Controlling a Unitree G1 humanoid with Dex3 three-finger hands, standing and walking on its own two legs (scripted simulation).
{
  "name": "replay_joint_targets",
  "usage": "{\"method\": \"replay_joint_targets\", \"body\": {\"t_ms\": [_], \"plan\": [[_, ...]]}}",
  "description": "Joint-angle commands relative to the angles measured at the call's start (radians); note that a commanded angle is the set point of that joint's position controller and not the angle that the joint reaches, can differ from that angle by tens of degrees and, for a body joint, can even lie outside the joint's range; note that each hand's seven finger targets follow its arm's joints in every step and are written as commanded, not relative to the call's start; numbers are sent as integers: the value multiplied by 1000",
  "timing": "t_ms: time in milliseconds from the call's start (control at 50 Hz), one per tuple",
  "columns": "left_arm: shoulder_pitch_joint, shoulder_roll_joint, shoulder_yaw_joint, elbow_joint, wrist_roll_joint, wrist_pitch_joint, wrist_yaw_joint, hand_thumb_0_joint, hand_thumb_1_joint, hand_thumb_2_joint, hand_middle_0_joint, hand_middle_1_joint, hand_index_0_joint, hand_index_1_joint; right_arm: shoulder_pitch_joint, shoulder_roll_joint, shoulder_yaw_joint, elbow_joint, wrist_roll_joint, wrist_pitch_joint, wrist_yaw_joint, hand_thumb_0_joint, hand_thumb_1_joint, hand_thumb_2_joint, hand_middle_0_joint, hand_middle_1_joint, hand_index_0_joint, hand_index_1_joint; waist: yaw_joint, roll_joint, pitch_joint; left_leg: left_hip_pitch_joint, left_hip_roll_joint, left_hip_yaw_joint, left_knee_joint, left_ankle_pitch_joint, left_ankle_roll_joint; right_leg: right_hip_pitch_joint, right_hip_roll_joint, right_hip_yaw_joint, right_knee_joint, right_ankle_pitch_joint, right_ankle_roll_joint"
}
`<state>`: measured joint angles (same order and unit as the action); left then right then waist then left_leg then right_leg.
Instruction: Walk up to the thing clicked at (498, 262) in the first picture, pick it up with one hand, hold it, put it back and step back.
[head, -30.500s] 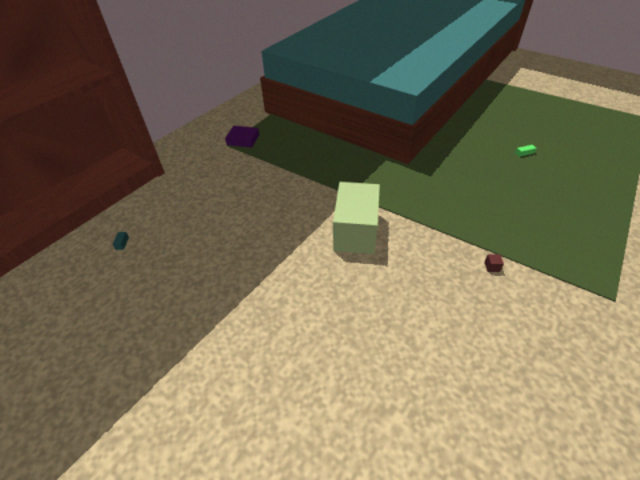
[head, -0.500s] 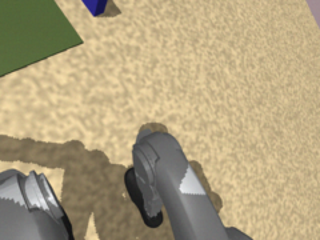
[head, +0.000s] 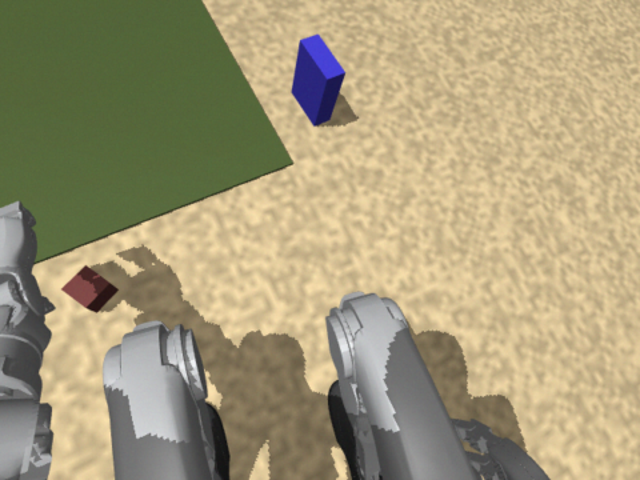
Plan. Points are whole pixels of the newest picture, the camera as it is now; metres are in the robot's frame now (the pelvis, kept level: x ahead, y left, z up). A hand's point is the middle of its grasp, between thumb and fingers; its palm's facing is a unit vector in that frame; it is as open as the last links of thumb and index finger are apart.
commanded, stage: withdraw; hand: left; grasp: from above
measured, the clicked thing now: (91, 289) +0.42 +0.33 -0.31
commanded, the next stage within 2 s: home in 0.52 s
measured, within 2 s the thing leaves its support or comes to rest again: neither
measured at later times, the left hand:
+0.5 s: hand (41, 287) +0.39 +0.35 -0.18, palm faces -0.41 -0.10 -0.91, open 11.7 cm
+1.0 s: hand out of the picture +0.37 +0.33 -0.04, palm faces -0.34 -0.36 -0.87, open 9.7 cm
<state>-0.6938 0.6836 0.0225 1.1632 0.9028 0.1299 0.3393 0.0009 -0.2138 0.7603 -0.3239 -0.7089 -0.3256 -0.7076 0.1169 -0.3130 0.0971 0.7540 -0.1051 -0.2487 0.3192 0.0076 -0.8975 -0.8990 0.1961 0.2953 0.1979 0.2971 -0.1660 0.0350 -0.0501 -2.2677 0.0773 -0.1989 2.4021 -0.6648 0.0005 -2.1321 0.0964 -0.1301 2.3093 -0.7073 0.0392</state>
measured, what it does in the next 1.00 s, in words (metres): rises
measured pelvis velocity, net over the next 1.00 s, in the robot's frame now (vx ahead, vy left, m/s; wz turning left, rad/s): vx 0.01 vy -0.01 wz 0.09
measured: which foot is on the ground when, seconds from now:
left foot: down 0.00-1.00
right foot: down 0.00-1.00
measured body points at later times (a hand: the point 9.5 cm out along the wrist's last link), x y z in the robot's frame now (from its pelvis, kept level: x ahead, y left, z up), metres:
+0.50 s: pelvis -0.01 -0.01 -0.02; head +0.21 +0.09 +0.36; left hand +0.41 +0.35 -0.13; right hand +0.11 -0.28 -0.12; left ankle +0.08 +0.13 -0.30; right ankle +0.10 -0.12 -0.30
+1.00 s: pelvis +0.01 -0.01 +0.08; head +0.21 +0.05 +0.48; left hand +0.38 +0.34 +0.01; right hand +0.14 -0.26 -0.06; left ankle +0.08 +0.13 -0.30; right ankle +0.10 -0.12 -0.30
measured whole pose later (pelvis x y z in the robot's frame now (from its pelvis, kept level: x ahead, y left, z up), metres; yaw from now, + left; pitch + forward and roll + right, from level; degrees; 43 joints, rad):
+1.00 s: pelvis +0.01 -0.01 +0.08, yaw +5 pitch +35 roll -6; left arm -0.48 0.58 0.08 0.74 0.80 -0.04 0.10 0.00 0.37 0.85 -0.25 -0.45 -0.25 -0.46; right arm 0.18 -0.27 -0.01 0.67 -0.05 0.02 0.11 0.01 -0.89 -0.90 0.20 0.30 0.20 0.30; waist -0.07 0.04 -0.16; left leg -2.10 0.07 -0.11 2.13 -0.66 -0.01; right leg -2.00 0.06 -0.07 2.10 -0.72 0.02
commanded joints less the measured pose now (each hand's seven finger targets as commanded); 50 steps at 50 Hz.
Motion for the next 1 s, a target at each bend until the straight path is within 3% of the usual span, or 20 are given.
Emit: {"method": "replay_joint_targets", "body": {"t_ms": [0,40,120,240,280,320,440,500,540,560,580,600,660,720,740,800,840,900,940,980], "plan": [[-230,169,-38,-207,35,-89,-110,0,-264,792,-301,-729,-293,-737,172,-244,-111,-52,22,19,-48,0,-894,-900,200,300,199,300,-32,91,-480,397,-33,83,-292,42,26,286,37,-33,-331,82,-80],[-238,165,-51,-226,53,-152,-150,0,-234,774,-330,-705,-319,-715,152,-230,-116,-69,21,33,-72,0,-891,-899,200,300,200,300,-26,51,-469,375,-42,102,-281,31,25,289,32,-14,-345,38,-84],[-222,248,22,-244,124,-275,-169,0,-163,728,-379,-647,-369,-657,128,-214,-112,-77,24,65,-133,0,-885,-897,200,300,200,300,14,50,-492,401,-52,125,-271,44,21,284,15,1,-339,44,-82],[-288,309,72,-185,226,-414,-99,0,-122,702,-378,-647,-382,-643,109,-199,-88,-65,9,120,-190,0,-876,-892,201,300,200,300,20,88,-510,396,-49,130,-252,48,21,241,4,11,-309,49,-74],[-337,300,55,-158,251,-440,-63,0,-109,693,-373,-652,-383,-640,104,-201,-80,-66,-5,133,-200,0,-872,-889,201,299,200,299,0,108,-508,396,-46,130,-237,38,21,214,0,3,-305,45,-71],[-378,312,52,-112,273,-451,-18,0,-111,694,-359,-667,-374,-650,110,-206,-70,-64,-18,146,-208,0,-868,-886,201,299,200,299,-14,119,-528,410,-40,123,-220,56,19,211,-1,-1,-291,64,-69],[-476,386,115,42,318,-428,132,0,-67,646,-408,-620,-423,-602,135,-230,-54,-42,-56,157,-224,0,-873,-887,201,299,200,299,-29,247,-566,485,-35,106,-218,76,3,129,-9,-51,-211,99,-75],[-521,453,162,28,331,-390,165,0,-33,611,-443,-574,-457,-557,147,-234,-62,-32,-65,156,-222,0,-876,-888,200,299,200,299,-13,332,-636,530,-34,113,-223,98,-3,118,-16,-64,-173,138,-80],[-513,457,161,0,325,-358,160,0,-7,587,-473,-540,-485,-525,157,-234,-68,-45,-66,155,-218,0,-879,-889,200,299,200,299,-16,373,-685,565,-32,112,-233,117,-3,118,-18,-70,-164,161,-80],[-498,463,160,-29,325,-340,150,0,30,667,-393,-620,-405,-605,161,-231,-77,-53,-64,156,-217,0,-885,-895,200,300,199,300,-3,395,-728,598,-29,114,-239,136,-5,135,-16,-61,-170,177,-85],[-491,471,168,-74,309,-327,139,0,-9,593,-447,-587,-470,-560,164,-233,-89,-63,-60,158,-218,0,-872,-885,201,299,200,299,6,409,-767,613,-30,118,-248,143,-4,147,-18,-59,-175,186,-85],[-480,487,188,-106,294,-313,128,0,43,673,-367,-629,-390,-640,172,-239,-100,-69,-55,162,-220,0,-886,-895,200,300,199,300,21,419,-800,633,-31,122,-263,152,-3,163,-22,-59,-186,197,-83],[-369,405,154,-130,250,-270,69,0,3,593,-447,-566,-470,-552,206,-223,-125,-64,-36,179,-218,0,-870,-884,200,299,200,299,38,404,-810,640,-35,129,-303,174,1,205,-20,-51,-227,221,-82],[-291,336,128,-141,201,-233,-9,0,42,833,-224,-544,-230,-560,247,-205,-142,-59,-13,198,-210,0,-890,-896,199,299,199,299,47,300,-793,637,-39,134,-315,246,16,266,-15,-36,-278,279,-73],[-274,326,125,-181,177,-227,-38,0,30,834,-217,-521,-200,-536,257,-202,-149,-61,-4,206,-209,0,-890,-896,199,299,199,299,52,285,-804,641,-39,135,-323,273,19,289,-14,-32,-288,301,-72],[-168,284,124,-351,95,-204,-115,0,238,860,-215,-473,-202,-484,261,-191,-171,-93,26,228,-208,0,-893,-897,199,299,199,299,90,227,-853,680,-42,138,-376,313,28,399,-15,-10,-350,340,-66],[-56,224,123,-439,11,-184,-162,0,398,850,-205,-405,-197,-413,234,-180,-181,-114,46,234,-211,0,-895,-898,199,299,199,299,105,159,-826,668,-44,143,-419,291,36,436,-16,5,-400,332,-64],[19,209,155,-562,-96,-166,-209,0,638,905,-209,-368,-204,-372,209,-163,-183,-142,63,243,-224,0,-897,-899,200,300,200,300,113,63,-801,616,-42,151,-457,263,49,530,-16,31,-467,342,-53],[102,139,134,-606,-160,-156,-232,0,798,974,-219,-370,-216,-373,183,-142,-182,-161,73,242,-231,0,-898,-899,200,299,200,299,106,18,-751,579,-45,156,-495,214,53,573,-20,43,-515,310,-49],[162,91,118,-670,-217,-149,-253,0,901,903,-201,-303,-201,-303,160,-133,-188,-174,82,235,-241,0,-901,-900,200,300,200,300,110,-2,-717,608,-44,158,-541,179,55,596,-21,52,-568,272,-51]]}}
